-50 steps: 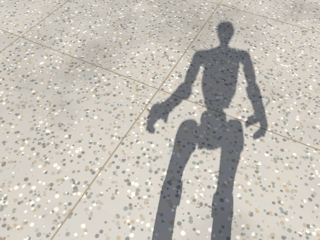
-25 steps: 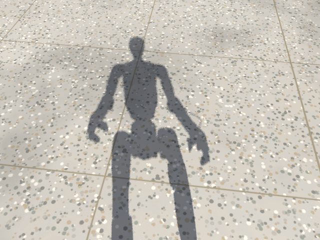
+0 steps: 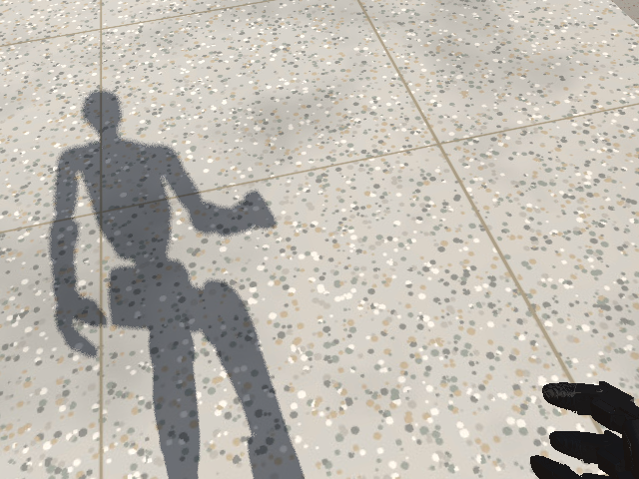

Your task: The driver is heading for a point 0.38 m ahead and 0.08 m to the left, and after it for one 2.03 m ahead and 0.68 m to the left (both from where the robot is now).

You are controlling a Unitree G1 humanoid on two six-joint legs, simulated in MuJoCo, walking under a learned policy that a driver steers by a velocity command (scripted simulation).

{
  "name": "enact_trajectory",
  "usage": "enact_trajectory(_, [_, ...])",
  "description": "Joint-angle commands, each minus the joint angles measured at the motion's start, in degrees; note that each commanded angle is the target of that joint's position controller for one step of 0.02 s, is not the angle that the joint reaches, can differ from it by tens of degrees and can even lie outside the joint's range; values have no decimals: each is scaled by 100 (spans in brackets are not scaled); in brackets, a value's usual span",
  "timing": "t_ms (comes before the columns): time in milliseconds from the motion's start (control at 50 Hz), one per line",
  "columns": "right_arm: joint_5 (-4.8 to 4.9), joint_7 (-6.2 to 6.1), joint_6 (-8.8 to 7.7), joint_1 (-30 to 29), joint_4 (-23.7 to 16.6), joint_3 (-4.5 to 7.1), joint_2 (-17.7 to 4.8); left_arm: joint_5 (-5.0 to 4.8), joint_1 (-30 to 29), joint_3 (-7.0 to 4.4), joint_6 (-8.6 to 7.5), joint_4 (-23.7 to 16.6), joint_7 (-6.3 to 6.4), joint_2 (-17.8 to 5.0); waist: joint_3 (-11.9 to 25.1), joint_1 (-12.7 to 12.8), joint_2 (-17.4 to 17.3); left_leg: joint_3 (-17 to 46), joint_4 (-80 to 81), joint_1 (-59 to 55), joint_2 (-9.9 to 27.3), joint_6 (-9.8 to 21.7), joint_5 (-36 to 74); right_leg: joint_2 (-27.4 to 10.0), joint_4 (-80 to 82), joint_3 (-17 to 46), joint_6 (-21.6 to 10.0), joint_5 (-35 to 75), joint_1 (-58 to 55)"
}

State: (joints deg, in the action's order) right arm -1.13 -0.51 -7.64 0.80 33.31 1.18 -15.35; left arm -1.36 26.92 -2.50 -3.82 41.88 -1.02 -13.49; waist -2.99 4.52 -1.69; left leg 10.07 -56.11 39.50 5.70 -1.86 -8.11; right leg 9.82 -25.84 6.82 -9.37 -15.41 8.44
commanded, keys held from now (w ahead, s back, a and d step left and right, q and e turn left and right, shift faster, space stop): w+e+shift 0.02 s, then w+q+shift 0.40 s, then q+shift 0.58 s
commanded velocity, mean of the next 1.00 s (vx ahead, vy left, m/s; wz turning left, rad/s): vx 0.64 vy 0.00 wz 0.50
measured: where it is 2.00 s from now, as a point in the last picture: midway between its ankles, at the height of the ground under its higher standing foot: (306, 306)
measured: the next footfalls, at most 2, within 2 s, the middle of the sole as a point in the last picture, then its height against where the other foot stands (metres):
left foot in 0.22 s outside the picture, level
right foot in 0.64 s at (374, 332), level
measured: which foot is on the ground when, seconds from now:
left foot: up 0.00-0.20, down 0.22-0.62, up 0.64-1.00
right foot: down 0.00-0.20, up 0.22-0.62, down 0.64-1.00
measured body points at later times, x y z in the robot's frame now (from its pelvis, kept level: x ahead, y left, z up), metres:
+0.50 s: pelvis +0.46 +0.08 +0.01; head +0.48 +0.09 +0.45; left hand +0.71 +0.30 -0.03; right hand +0.40 -0.17 -0.12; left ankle +0.38 +0.15 -0.74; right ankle +0.65 -0.07 -0.68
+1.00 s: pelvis +0.71 +0.09 +0.00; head +0.74 +0.14 +0.45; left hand +0.65 +0.42 -0.11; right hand +1.03 -0.04 -0.06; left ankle +0.72 +0.25 -0.71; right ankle +0.80 -0.01 -0.74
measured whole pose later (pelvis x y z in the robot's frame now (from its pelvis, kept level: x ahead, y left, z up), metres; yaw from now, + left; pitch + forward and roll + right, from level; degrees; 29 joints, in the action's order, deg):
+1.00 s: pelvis +0.71 +0.09 +0.00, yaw +35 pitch +1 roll -3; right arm 1.3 0.6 3.6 8.2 33.0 4.9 -20.8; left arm -0.5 7.5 -5.1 -1.9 44.2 0.4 -19.4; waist -5.1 2.5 -0.6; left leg -0.9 -45.1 31.9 5.3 -1.2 -11.0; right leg -2.8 -23.5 -12.4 0.2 -10.9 12.8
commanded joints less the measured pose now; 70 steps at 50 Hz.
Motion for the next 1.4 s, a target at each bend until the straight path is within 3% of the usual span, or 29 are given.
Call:
enact_trajectory(20, [-16,26,-15,-600,-481,94,-171,-59,-582,-258,-51,-458,173,-929,-191,-145,356,-747,1590,-1163,-523,-208,1281,-743,1124,1128,-520,800,1552])
enact_trajectory(140, [260,212,-133,-876,-579,262,-570,4,-78,-250,-37,65,204,-885,-191,236,903,-947,2930,-830,-395,213,1705,-1651,848,1106,-309,1884,-622])
enact_trajectory(200, [389,129,-52,1111,-179,555,-1137,322,-662,-309,41,39,133,-1254,982,-994,1173,-1506,2587,-2392,-815,811,524,-1727,-1334,525,-79,6558,-1450])
enact_trajectory(220, [325,119,36,2733,188,525,-1194,403,-1082,-223,34,-133,140,-1082,1841,-1722,856,-726,1962,-4577,-279,1104,137,-1607,-3381,409,16,5747,-37])
enact_trajectory(240, [194,223,20,3118,470,616,-1604,212,-5,-24,-82,-219,77,-272,2486,-931,-2026,2689,2950,-6493,848,2203,-2258,-462,-5782,25,591,553,2421])
enact_trajectory(260, [216,278,7,3073,507,500,-983,14,-125,53,-225,-184,30,-547,2131,-1020,-2169,4412,4187,-6629,1019,2142,-3556,-494,-5903,257,502,-851,3385])
enact_trajectory(280, [145,229,43,2627,435,434,-679,-96,-994,5,-357,-390,-20,-884,1154,-1100,-1164,3756,4193,-5983,989,1956,-3226,-832,-5792,375,366,-549,3823])
enact_trajectory(320, [96,321,63,2415,427,410,-677,143,-2086,60,-543,-696,-32,-737,345,-887,463,2747,4298,-4484,468,1841,-1541,-1002,-4803,201,320,-296,3466])
enact_trajectory(400, [301,260,85,2290,575,306,-468,269,-1998,65,-515,-744,27,-604,67,-383,78,1920,4517,-3486,15,1930,-370,-1225,-3279,64,722,-187,3026])
enact_trajectory(480, [306,23,234,2329,692,396,-749,354,-3291,188,-591,-1244,-25,-299,-424,-687,-37,1070,4379,-1948,-535,1471,1780,-716,-1062,-514,1025,1538,1973])
enact_trajectory(560, [367,-51,448,2900,1003,451,-698,228,-3449,-49,-516,-1443,5,-549,124,-812,-416,1391,3652,-2006,-726,827,1636,-217,-113,-303,1010,2632,478])
enact_trajectory(600, [396,-108,498,2578,899,508,-740,178,-3236,-195,-498,-1503,117,-786,377,-473,-526,1481,2681,-2377,-852,504,2322,-317,352,-208,924,2662,26])
enact_trajectory(620, [381,-131,528,2232,734,529,-760,230,-2402,-259,-497,-1330,171,-882,918,4,-532,1343,1563,-2246,-1041,255,2455,-626,414,-119,809,3192,-896])
enact_trajectory(640, [225,-150,572,2176,468,426,-400,294,-1148,-301,-436,-1075,223,-1136,2041,320,-48,926,-336,-1625,-1221,25,391,-1919,-401,710,398,4632,-2484])
enact_trajectory(660, [168,-134,627,3528,465,231,198,485,-861,-173,-342,-1095,182,-1126,3163,-313,1727,632,-2236,-585,-1727,-104,-4126,-3830,-954,2629,-519,7476,-3746])
enact_trajectory(680, [275,-67,709,4097,574,241,-454,274,-922,-212,-219,-1029,81,-1072,3731,-377,1946,419,-3506,-222,-1057,-283,-3716,-4360,-914,3429,-1164,6241,-3763])
enact_trajectory(700, [356,-74,781,3524,445,298,-699,202,-1569,-206,-117,-1138,117,-862,3143,-408,1523,60,-3532,270,-613,-318,-2853,-3904,-307,3073,-1104,3763,-3063])
enact_trajectory(740, [274,-186,948,2391,230,477,-1027,223,-2197,-40,41,-1132,229,-431,1469,-446,563,-464,-3001,172,-309,-411,-1961,-2918,385,1502,-589,2868,-986])
enact_trajectory(800, [250,-178,1042,2132,-8,378,-422,282,-2558,-152,2,-758,208,-647,537,-736,697,-687,-1586,-508,-50,-366,-1765,-2440,910,118,-341,3287,680])
enact_trajectory(880, [225,-50,978,1801,-81,346,-428,225,-2664,-301,23,-465,225,-1006,1024,-705,685,-799,-89,-1057,96,-178,-498,-2662,1027,-503,-428,3275,434])
enact_trajectory(1040, [213,203,1174,1041,-439,569,-1008,-63,-2435,-449,148,-159,69,-1423,659,-603,555,-1388,2251,-2137,-295,470,-144,-2741,153,-1421,295,1532,117])
enact_trajectory(1060, [145,132,1151,1242,-402,624,-1125,-67,-2066,-405,170,-8,37,-1271,722,-627,155,-1155,2738,-2844,-381,682,341,-2482,-551,-1548,554,1324,497])
enact_trajectory(1080, [99,-1,1104,1612,-456,803,-1873,145,-1737,-299,193,-48,-2,-1037,955,-597,-1531,608,3168,-4094,865,1260,2948,-1789,-2440,-2030,1076,-442,1804])
enact_trajectory(1100, [-59,-20,1012,1372,-654,713,-1940,250,-1864,-216,240,-251,33,-972,1376,-611,-1928,1971,3355,-4255,1915,2372,3125,-1121,-3966,-1371,1341,-2367,3006])
enact_trajectory(1120, [-54,41,896,1480,-617,567,-1476,117,-2178,-301,292,-160,48,-1289,1533,-941,-879,1387,3405,-4003,1705,2274,3211,-1283,-4495,-764,1293,-2149,2945])
enact_trajectory(1140, [-37,53,807,1332,-493,443,-1176,-3,-2148,-274,339,-123,66,-1178,1415,-762,-588,775,3306,-3806,1396,1920,2878,-1408,-4392,-643,1194,-1844,2863])
enact_trajectory(1200, [-38,9,747,553,-301,182,-566,64,-1661,-172,469,264,100,-881,1279,-336,-552,-394,3386,-2919,847,1398,2324,-1529,-3499,-622,1384,-1004,1779])
enact_trajectory(1280, [-90,-109,792,473,-130,361,-1013,6,-1822,-173,534,109,102,-1018,926,-522,-630,-575,3522,-2809,1066,1567,1707,-1365,-2742,-857,1436,-789,1596])
enact_trajectory(1400, [12,-213,863,402,111,443,-900,6,-1764,-209,675,-154,37,-864,734,-543,-611,-662,3511,-3029,1479,1509,1326,-1487,-2349,-1035,1192,-980,1661])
